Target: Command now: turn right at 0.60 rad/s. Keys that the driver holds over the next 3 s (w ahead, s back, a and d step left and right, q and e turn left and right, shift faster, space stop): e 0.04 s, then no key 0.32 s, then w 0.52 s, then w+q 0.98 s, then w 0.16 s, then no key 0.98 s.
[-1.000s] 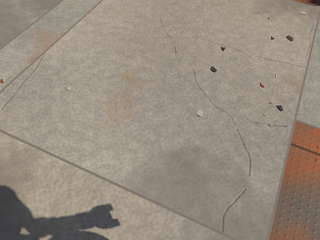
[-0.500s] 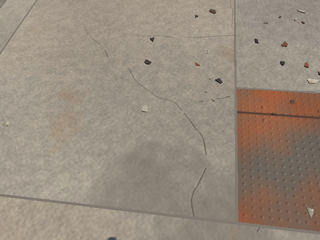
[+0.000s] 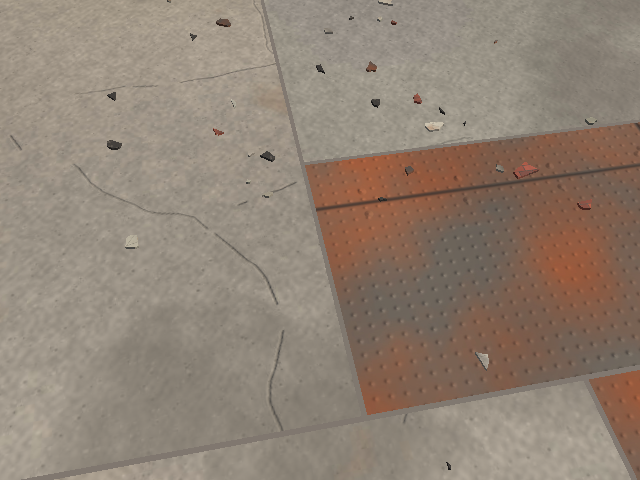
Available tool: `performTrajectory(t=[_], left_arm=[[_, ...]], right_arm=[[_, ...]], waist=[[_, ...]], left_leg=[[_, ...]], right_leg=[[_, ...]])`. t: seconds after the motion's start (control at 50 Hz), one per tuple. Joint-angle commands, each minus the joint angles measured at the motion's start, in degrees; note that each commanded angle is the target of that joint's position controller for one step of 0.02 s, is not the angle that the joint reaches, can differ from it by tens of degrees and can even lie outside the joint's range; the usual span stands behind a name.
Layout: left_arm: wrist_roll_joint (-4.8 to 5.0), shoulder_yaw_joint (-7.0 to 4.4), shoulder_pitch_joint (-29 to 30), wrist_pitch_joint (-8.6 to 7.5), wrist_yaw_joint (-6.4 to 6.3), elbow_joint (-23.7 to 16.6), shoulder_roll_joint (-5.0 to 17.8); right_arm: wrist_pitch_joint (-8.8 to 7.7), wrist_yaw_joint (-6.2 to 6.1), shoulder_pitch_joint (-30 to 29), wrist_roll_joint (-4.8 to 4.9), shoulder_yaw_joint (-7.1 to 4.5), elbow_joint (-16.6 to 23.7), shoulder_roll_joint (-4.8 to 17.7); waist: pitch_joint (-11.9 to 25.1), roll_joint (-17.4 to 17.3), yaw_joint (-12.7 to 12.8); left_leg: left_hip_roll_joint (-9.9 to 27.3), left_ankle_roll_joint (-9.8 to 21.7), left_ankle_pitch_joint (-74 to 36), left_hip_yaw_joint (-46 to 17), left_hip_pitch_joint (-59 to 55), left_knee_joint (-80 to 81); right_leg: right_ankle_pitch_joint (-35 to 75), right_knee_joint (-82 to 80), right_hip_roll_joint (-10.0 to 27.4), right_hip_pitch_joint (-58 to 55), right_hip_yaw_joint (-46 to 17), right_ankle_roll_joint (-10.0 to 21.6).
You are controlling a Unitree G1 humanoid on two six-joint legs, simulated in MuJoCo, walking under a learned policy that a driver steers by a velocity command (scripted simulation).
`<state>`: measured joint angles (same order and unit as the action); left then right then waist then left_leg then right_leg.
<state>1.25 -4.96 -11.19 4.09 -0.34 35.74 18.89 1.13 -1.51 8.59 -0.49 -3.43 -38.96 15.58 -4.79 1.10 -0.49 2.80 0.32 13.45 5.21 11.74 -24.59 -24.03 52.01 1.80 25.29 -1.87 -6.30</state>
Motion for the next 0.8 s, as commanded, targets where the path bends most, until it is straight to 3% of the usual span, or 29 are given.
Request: performTrajectory(t=[0.02, 0.08, 0.1, 0.12, 0.14, 0.16, 0.18, 0.2, 0.22, 0.28, 0.36, 0.4, 0.42, 0.46, 0.5, 0.54, 0.56, 0.58, 0.6, 0.62, 0.64, 0.66, 0.68, 0.72, 0.8], left_arm=[[0.00, -0.83, 2.8, -0.86, 0.64, -5.9, 4.6], [-0.14, -1.24, -1.2, -0.57, 1.12, -4.9, 4.4], [-0.35, -1.77, -3.4, -0.64, 0.78, -4.1, 5.7], [-0.31, -2.94, -5.3, -0.87, -0.01, -4.5, 10.5], [-1.96, -3.05, -3.9, -1.73, -0.25, -5.9, 14.2], [-3.05, -2.11, -4.9, -3.06, 0.22, -5.6, 10.6], [-2.91, -1.18, -2.5, -3.93, 0.29, -4.5, 8.7], [-2.14, -0.99, 0.4, -4.26, 0.15, -4.2, 7.8], [-1.38, -0.42, 2.8, -4.34, -0.04, -4.1, 6.6], [-1.88, 0.99, 4.6, -4.49, -0.55, -3.4, 3.9], [-2.02, 1.02, 4.4, -4.28, -0.48, -1.7, 4.1], [-1.83, 0.81, 2.4, -4.09, -0.25, -0.2, 5.0], [-1.47, 0.29, 1.2, -3.99, -0.08, 0.6, 6.8], [-0.86, 0.02, 0.0, -4.10, 0.02, 1.7, 7.9], [-0.29, 0.18, 0.0, -4.50, -0.04, 2.4, 7.6], [0.20, 0.49, 2.3, -4.62, -0.06, 2.5, 6.8], [-0.09, 0.92, 3.2, -4.86, 0.03, 2.4, 5.3], [-0.77, 1.94, 5.7, -5.41, 0.33, 1.5, 1.8], [-1.11, 2.55, 7.2, -6.48, 0.59, -0.9, -1.4], [-0.46, 1.35, 9.5, -7.33, 0.45, -1.9, 3.5], [0.54, 0.42, 7.9, -7.90, 0.73, -1.3, 5.3], [0.77, 0.41, 5.8, -8.08, 1.10, -0.1, 4.9], [0.31, 0.33, 5.7, -8.29, 1.35, 0.1, 4.8], [-0.39, 0.52, 7.1, -8.70, 1.95, 0.1, 3.5], [-0.43, 2.13, 10.9, -9.09, 2.91, -1.0, -0.7]], right_arm=[[-0.43, 0.39, -1.2, 0.78, -3.82, 3.3, 12.7], [-0.63, 0.70, -2.2, 2.55, -3.65, 2.5, 12.6], [-0.90, 0.89, 0.5, 2.68, -2.96, 1.2, 10.5], [-1.17, 1.25, 2.6, 0.41, -1.68, 1.3, 6.9], [-1.25, 0.87, -0.7, -1.28, -0.65, 4.3, 5.0], [-0.90, 0.24, -3.8, 0.04, -1.89, 4.1, 8.9], [-0.51, 0.21, -3.3, 1.01, -2.28, 3.6, 9.6], [-0.26, 0.01, -1.9, 0.93, -2.51, 2.2, 9.6], [0.01, -0.24, -1.4, 0.46, -2.69, 1.6, 9.9], [0.19, 0.10, 1.7, 0.71, -2.25, 0.0, 8.1], [0.42, 0.14, -0.9, 0.57, -0.98, 0.6, 5.9], [0.26, 0.30, -1.1, 0.79, -0.81, 0.6, 6.4], [-0.01, 0.35, -1.7, 1.16, -0.96, 0.8, 7.3], [-1.04, 0.57, -2.2, 1.78, -1.09, 1.0, 8.3], [-2.48, 1.05, -1.1, 1.95, -0.71, 0.3, 7.1], [-3.89, 1.57, 3.7, 1.70, -0.46, -2.2, 5.8], [-4.40, 1.62, 7.2, 1.41, -0.61, -3.8, 6.0], [-4.80, 1.35, 12.8, 1.33, -0.94, -5.1, 7.6], [-5.08, 1.35, 16.3, 1.17, -2.42, -6.0, 13.7], [-5.49, 1.59, 16.7, 0.78, -2.71, -5.5, 13.8], [-5.97, 1.29, 14.5, 0.62, -1.75, -4.8, 10.8], [-6.30, 1.19, 12.7, 0.81, -1.31, -4.2, 9.4], [-6.37, 1.23, 12.0, 1.11, -1.22, -4.1, 9.3], [-6.08, 1.16, 12.3, 0.77, -0.76, -3.9, 8.4], [-5.29, 0.86, 13.4, 0.95, -0.85, -3.9, 9.4]], waist=[[8.4, -11.6, -1.7], [8.6, -10.4, 1.3], [9.1, -7.2, 2.0], [11.1, 5.8, 1.1], [10.6, 16.7, 1.3], [12.6, 9.9, 4.9], [10.3, 8.9, 3.0], [9.1, 7.0, 1.7], [8.0, 6.8, 1.1], [9.6, 6.5, -0.6], [7.9, 6.6, 1.2], [7.4, 6.9, 2.7], [5.5, 7.9, 3.5], [2.3, 7.7, 4.0], [1.6, 5.7, 3.0], [2.5, 4.1, -0.3], [3.9, 3.3, -1.9], [5.5, -0.5, -4.2], [5.9, -13.4, -4.1], [1.7, -13.7, -6.0], [-1.1, -9.4, -4.2], [-1.5, -9.0, -2.9], [-2.0, -8.4, -2.7], [-1.4, -6.9, -3.0], [-0.4, -7.0, -4.1]], left_leg=[[14.5, 12.6, -24.5, -7.8, -8.0, 4.8], [13.9, 9.2, -22.2, -5.8, -5.3, -0.7], [11.9, 5.7, -17.1, -3.4, -0.8, -5.2], [6.8, -0.1, 0.1, 2.0, 10.2, -17.9], [-0.5, -4.1, 24.9, 1.1, 22.4, -29.4], [0.4, -4.4, 26.2, -5.8, 21.6, -38.5], [1.2, -4.0, 22.5, -7.1, 21.6, -40.8], [1.6, -3.9, 18.4, -7.5, 21.6, -39.8], [1.7, -4.3, 14.5, -7.6, 21.6, -38.9], [0.8, -5.7, 7.6, -6.9, 15.5, -37.3], [1.2, -5.6, 7.8, -6.6, 10.9, -22.5], [0.5, -4.9, 8.7, -5.3, 8.9, -17.5], [-0.5, -4.3, 10.1, -4.2, 10.0, -16.8], [-0.6, -2.4, 12.6, -4.2, 12.3, -14.7], [-0.7, -0.1, 11.7, -4.1, 10.4, -10.0], [-2.0, 2.4, 4.2, -2.4, 0.3, -0.7], [-1.7, 3.4, 2.0, -3.6, -6.9, 1.1], [3.8, 5.4, 3.9, -10.7, -15.1, 3.2], [12.9, 10.9, 14.7, -26.5, -19.3, 8.7], [20.6, 16.9, 19.4, -39.0, -17.5, 15.0], [19.9, 16.9, 22.0, -37.7, -16.6, 15.4], [17.1, 15.0, 21.3, -33.6, -17.8, 15.7], [15.6, 13.6, 16.9, -30.0, -18.9, 16.2], [12.6, 11.7, 4.3, -22.5, -17.7, 17.1], [8.0, 10.4, -10.4, -11.7, -11.6, 17.5]], right_leg=[[0.9, -7.9, -0.1, -1.6, 3.7, 1.2], [10.3, -23.7, -1.9, -10.8, 5.5, 5.1], [17.4, -30.1, -2.5, -18.2, 3.9, 7.1], [35.7, -31.9, 7.3, -28.7, -9.8, 10.4], [45.4, -31.3, 21.2, -27.1, -25.9, 22.8], [43.0, -32.0, 21.0, -23.5, -24.1, 26.8], [39.3, -32.0, 17.5, -21.4, -18.4, 24.2], [33.8, -32.3, 13.8, -20.7, -14.8, 20.9], [34.6, -32.3, 12.4, -20.1, -13.0, 19.2], [39.6, -32.3, 9.9, -18.0, -8.7, 19.0], [31.4, -32.7, 9.3, -18.0, -9.3, 18.9], [11.8, -35.9, 9.4, -17.0, -12.2, 19.7], [1.6, -37.8, 9.9, -16.3, -14.9, 20.2], [-8.8, -39.9, 11.7, -16.0, -20.0, 20.5], [-10.5, -39.8, 12.1, -15.4, -21.2, 20.2], [-9.2, -37.7, 9.5, -10.5, -18.0, 18.6], [-7.1, -34.8, 7.4, -6.4, -15.8, 17.0], [-4.4, -26.0, 3.9, 0.6, -11.5, 14.0], [-3.4, -11.0, -5.1, 10.9, 1.0, 9.2], [-11.1, -0.4, -4.1, 18.8, 0.5, 7.7], [-7.9, 5.9, -1.1, 22.2, -2.7, 7.9], [-3.4, 7.7, 0.1, 24.0, -2.6, 8.1], [0.9, 7.6, 1.3, 26.0, -2.0, 8.0], [7.9, 4.8, 2.5, 23.9, -0.6, 7.1], [18.2, -8.2, 1.4, 14.7, 3.4, 4.5]])
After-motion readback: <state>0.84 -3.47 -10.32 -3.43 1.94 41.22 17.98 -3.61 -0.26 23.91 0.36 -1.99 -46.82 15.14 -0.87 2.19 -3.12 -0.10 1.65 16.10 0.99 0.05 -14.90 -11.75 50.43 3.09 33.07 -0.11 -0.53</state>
